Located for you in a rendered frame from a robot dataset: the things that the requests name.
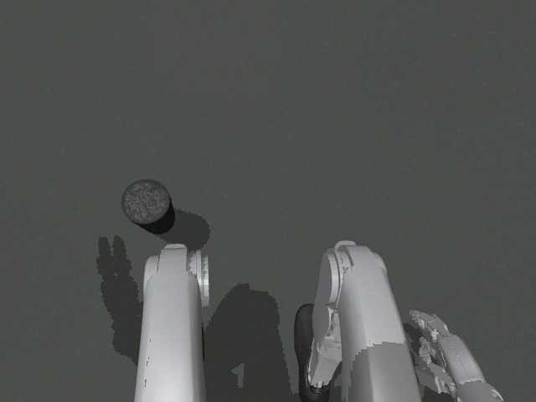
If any right robot arm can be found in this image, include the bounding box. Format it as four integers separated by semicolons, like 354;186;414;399
455;381;504;402

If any cup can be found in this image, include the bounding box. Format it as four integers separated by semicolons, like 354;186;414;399
121;179;175;235

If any right robot hand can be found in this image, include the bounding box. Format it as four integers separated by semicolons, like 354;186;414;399
410;310;486;398

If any right robot foot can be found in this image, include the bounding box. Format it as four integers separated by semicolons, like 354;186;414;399
294;304;330;402

